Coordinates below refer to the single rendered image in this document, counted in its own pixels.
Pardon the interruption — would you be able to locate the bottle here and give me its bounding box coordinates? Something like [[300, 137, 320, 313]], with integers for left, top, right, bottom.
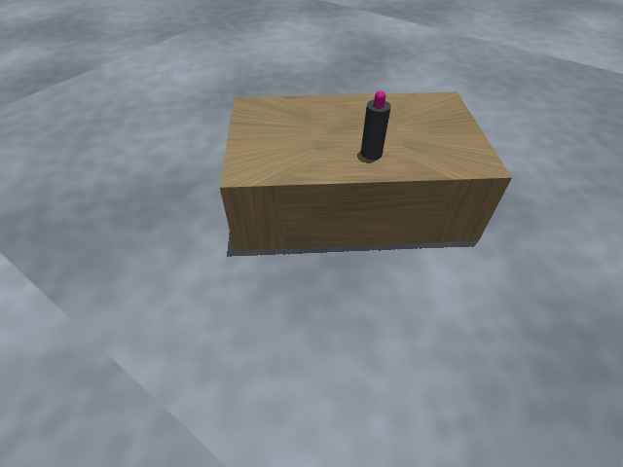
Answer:
[[361, 90, 391, 160]]

